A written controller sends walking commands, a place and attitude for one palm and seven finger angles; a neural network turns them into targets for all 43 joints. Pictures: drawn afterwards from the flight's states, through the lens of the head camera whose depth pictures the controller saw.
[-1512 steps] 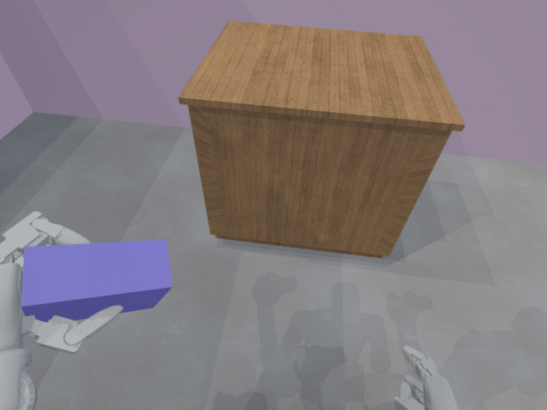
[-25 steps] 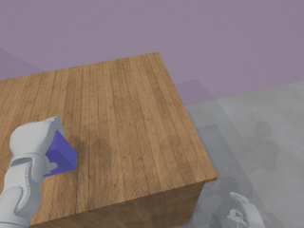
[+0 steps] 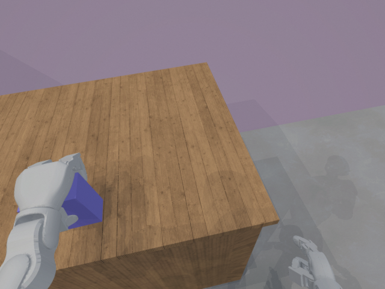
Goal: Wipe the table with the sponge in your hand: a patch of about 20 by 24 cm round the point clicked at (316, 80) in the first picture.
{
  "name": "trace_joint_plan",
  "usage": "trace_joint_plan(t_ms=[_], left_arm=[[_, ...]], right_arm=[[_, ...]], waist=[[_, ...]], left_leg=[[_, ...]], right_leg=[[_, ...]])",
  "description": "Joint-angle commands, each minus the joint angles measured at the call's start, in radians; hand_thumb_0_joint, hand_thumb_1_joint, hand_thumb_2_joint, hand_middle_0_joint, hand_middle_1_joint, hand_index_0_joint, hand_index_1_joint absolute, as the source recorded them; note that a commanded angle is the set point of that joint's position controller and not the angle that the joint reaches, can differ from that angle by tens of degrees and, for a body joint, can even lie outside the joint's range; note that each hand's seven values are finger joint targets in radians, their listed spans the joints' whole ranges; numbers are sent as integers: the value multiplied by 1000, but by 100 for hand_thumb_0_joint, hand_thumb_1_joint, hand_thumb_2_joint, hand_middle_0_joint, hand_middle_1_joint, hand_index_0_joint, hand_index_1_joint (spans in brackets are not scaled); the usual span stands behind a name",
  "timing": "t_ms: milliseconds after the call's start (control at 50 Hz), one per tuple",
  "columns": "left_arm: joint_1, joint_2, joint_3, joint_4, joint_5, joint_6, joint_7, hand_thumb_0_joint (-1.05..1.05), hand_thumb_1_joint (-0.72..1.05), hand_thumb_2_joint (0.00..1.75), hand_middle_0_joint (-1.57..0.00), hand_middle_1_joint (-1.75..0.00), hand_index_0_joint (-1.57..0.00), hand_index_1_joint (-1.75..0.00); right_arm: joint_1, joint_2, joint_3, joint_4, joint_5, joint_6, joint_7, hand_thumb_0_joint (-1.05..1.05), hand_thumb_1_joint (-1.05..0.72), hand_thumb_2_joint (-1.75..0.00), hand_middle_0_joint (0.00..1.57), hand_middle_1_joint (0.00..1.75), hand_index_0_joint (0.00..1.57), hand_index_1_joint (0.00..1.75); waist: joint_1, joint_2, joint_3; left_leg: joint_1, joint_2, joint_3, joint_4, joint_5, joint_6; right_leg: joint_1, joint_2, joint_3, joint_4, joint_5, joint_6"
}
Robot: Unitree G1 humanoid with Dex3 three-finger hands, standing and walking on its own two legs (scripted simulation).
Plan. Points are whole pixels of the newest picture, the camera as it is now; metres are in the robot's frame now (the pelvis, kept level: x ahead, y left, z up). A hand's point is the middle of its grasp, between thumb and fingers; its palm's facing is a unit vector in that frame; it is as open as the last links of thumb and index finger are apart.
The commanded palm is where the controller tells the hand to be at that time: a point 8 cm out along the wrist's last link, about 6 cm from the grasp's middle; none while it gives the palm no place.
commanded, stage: slide across to the third lane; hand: left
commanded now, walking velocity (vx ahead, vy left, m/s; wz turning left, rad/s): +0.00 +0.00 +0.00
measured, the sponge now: (71, 208) +0.24 +0.31 +0.03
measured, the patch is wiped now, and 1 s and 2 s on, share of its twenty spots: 0.60 0.65 0.75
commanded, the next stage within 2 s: wipe forward along the third lane in 0.60 s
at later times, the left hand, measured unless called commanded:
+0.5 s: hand (90, 187) +0.26 +0.25 +0.09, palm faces +0.05 -0.04 -1.00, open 9.9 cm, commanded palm +0.23 +0.21 +0.12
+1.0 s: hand (102, 181) +0.28 +0.23 +0.08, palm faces -0.04 -0.04 -1.00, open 9.9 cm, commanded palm +0.27 +0.23 +0.11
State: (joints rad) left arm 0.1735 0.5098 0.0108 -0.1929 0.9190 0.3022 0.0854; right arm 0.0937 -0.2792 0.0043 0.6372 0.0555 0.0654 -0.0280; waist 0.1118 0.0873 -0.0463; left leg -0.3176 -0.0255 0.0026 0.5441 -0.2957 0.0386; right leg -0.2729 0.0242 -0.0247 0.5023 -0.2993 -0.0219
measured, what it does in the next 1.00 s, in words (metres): stands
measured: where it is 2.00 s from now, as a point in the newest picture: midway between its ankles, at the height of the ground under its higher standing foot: outside the picture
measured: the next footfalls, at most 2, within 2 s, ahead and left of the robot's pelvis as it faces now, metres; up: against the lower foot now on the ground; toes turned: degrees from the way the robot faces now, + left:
none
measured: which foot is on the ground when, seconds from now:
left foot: down 0.00-1.00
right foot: down 0.00-1.00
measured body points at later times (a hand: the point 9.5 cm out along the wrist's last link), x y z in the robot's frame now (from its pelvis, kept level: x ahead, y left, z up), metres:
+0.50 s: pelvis -0.01 +0.00 +0.00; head -0.01 -0.04 +0.45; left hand +0.25 +0.25 +0.15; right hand +0.22 -0.18 -0.10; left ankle -0.01 +0.09 -0.73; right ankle -0.03 -0.11 -0.73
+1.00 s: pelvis -0.02 -0.03 +0.00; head -0.02 -0.08 +0.45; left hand +0.28 +0.23 +0.14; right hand +0.20 -0.25 -0.11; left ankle -0.01 +0.09 -0.73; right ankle -0.03 -0.11 -0.73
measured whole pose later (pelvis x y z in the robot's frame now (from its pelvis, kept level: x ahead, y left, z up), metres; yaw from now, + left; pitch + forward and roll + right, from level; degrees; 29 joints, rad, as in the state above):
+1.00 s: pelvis -0.02 -0.03 +0.00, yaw +1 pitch +1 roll +0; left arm -0.18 0.43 -0.16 0.18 0.95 0.36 0.00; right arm 0.08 -0.29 0.03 0.69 0.09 0.11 -0.04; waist 0.10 0.11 -0.05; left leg -0.26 -0.01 -0.02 0.47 -0.23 0.01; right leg -0.23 0.04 -0.05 0.47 -0.27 -0.06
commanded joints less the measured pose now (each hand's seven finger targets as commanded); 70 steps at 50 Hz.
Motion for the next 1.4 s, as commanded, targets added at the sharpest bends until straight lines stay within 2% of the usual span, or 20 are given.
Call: trace_joint_plan(t_ms=[0, 200, 340, 360, 460, 640, 660, 780, 840, 900, 940, 960, 1040, 1100, 1140, 1200, 1240, 1300, 1340, 1380], left_arm=[[-100, 36, -73, -79, -30, 0, -33, 0, 10, 130, -120, -160, -120, -160], [-259, -129, -265, -17, -12, 19, -59, 0, 10, 130, -120, -160, -120, -160], [-333, -108, -248, 20, 10, 40, -69, 0, 10, 130, -120, -160, -120, -160], [-336, -161, -301, 12, 12, 40, -73, 0, 10, 130, -120, -160, -120, -160], [-353, -183, -316, 36, 14, 45, -64, 0, 10, 130, -120, -160, -120, -160], [-328, -68, -193, 93, 15, 73, -31, 0, 10, 130, -120, -160, -120, -160], [-341, -116, -239, 84, 10, 78, -35, 0, 10, 130, -120, -160, -120, -160], [-456, -45, -197, 218, 18, 91, -41, 0, 10, 130, -120, -160, -120, -160], [-465, 5, -145, 278, 16, 73, -48, 0, 10, 130, -120, -160, -120, -160], [-529, -24, -185, 351, 14, 46, -65, 0, 10, 130, -120, -160, -120, -160], [-536, 41, -120, 388, 26, 25, -64, 0, 10, 130, -120, -160, -120, -160], [-537, 3, -154, 397, 21, 14, -67, 0, 10, 130, -120, -160, -120, -160], [-596, 72, -95, 493, 34, -34, -71, 0, 10, 130, -120, -160, -120, -160], [-672, 59, -125, 561, 43, -64, -74, 0, 10, 130, -120, -160, -120, -160], [-683, 121, -64, 600, 49, -86, -69, 0, 10, 130, -120, -160, -120, -160], [-706, 122, -68, 634, 43, -125, -63, 0, 10, 130, -120, -160, -120, -160], [-747, 200, -5, 678, 43, -146, -55, 0, 10, 130, -120, -160, -120, -160], [-816, 185, -38, 737, 44, -175, -46, 0, 10, 130, -120, -160, -120, -160], [-864, 237, -4, 767, 52, -193, -37, 0, 10, 130, -120, -160, -120, -160], [-885, 202, -40, 799, 55, -207, -32, 0, 10, 130, -120, -160, -120, -160]], right_arm=[[-134, -95, -30, -158, -3, -47, -6, 0, -90, -90, 20, 30, 20, 30], [-151, -83, -20, -157, 6, -35, 7, 0, -90, -90, 20, 30, 20, 30], [-198, -81, -10, -157, 11, -23, 19, 0, -90, -90, 20, 30, 20, 30], [-183, -75, -6, -163, 13, -23, 21, 0, -90, -90, 20, 30, 20, 30], [-194, -74, -7, -158, 16, -14, 36, 0, -90, -90, 20, 30, 20, 30], [-230, -83, -5, -147, 21, 5, 36, 0, -90, -90, 20, 30, 20, 30], [-218, -78, -3, -154, 22, 5, 34, 0, -90, -90, 20, 30, 20, 30], [-195, -90, -3, -123, 29, 7, 10, 0, -90, -90, 20, 30, 20, 30], [-191, -102, -3, -112, 28, 3, -2, 0, -90, -90, 20, 30, 20, 30], [-159, -103, -4, -105, 30, 0, -16, 0, -90, -90, 20, 30, 20, 30], [-156, -111, -8, -98, 30, -4, -19, 0, -90, -90, 20, 30, 20, 30], [-138, -107, -12, -105, 30, -7, -21, 0, -90, -90, 20, 30, 20, 30], [-117, -118, -14, -87, 29, -12, -29, 0, -90, -90, 20, 30, 20, 30], [-82, -122, -21, -81, 30, -15, -36, 0, -90, -90, 20, 30, 20, 30], [-75, -127, -24, -79, 29, -17, -39, 0, -90, -90, 20, 30, 20, 30], [-44, -130, -33, -78, 28, -16, -46, 0, -90, -90, 20, 30, 20, 30], [-33, -137, -34, -70, 29, -15, -51, 0, -90, -90, 20, 30, 20, 30], [-8, -138, -40, -61, 32, -16, -56, 0, -90, -90, 20, 30, 20, 30], [4, -141, -40, -58, 35, -18, -57, 0, -90, -90, 20, 30, 20, 30], [28, -142, -47, -55, 34, -19, -55, 0, -90, -90, 20, 30, 20, 30]], waist=[[-26, -90, -145], [-62, -125, -119], [-47, -140, -117], [-52, -126, -130], [-50, -131, -124], [-28, -130, -111], [-37, -146, -124], [-59, -157, -79], [-54, -181, -97], [-78, -209, -82], [-66, -194, -81], [-73, -193, -100], [-77, -221, -71], [-95, -211, -56], [-81, -210, -79], [-89, -234, -123], [-84, -229, -123], [-104, -218, -100], [-100, -183, -108], [-111, -186, -129]], left_leg=[[111, 16, -76, -56, 301, -9], [135, 32, -103, -111, 205, -8], [143, 29, -100, -133, 199, -5], [148, 27, -94, -129, 207, -5], [150, 31, -97, -135, 218, -6], [127, 11, -64, -145, 226, -2], [131, 7, -55, -138, 232, 6], [112, -5, -40, -132, 179, 13], [101, -11, -32, -128, 166, 13], [72, -16, -19, -114, 141, 17], [66, -19, -22, -109, 134, 16], [65, -21, -11, -96, 139, 21], [23, -22, -13, -90, 105, 18], [-6, -23, -6, -71, 66, 20], [-25, -24, -12, -65, 64, 21], [-53, -26, -4, -36, 61, 22], [-90, -23, -14, -34, 38, 21], [-122, -20, -4, -11, -2, 21], [-145, -19, -19, -9, -13, 19], [-155, -18, -17, 13, -17, 20]], right_leg=[[20, -8, 35, -60, 269, -34], [-6, 11, 0, -66, 152, -33], [32, 20, 26, -72, 153, -46], [33, 13, 2, -69, 152, -40], [40, 18, 0, -68, 162, -45], [95, 17, 58, -97, 207, -49], [104, 10, 33, -99, 222, -42], [70, 7, 59, -126, 191, -38], [85, 8, 91, -131, 211, -38], [67, 1, 76, -136, 209, -23], [57, 6, 102, -137, 199, -32], [68, 0, 84, -131, 220, -25], [27, 2, 112, -137, 190, -26], [-17, -4, 97, -138, 134, -18], [-11, -4, 122, -133, 132, -25], [6, -16, 120, -119, 151, -14], [0, -17, 146, -120, 104, -18], [-43, -30, 159, -132, 22, -10], [-54, -29, 182, -130, -23, -23], [-52, -39, 186, -124, -18, -18]])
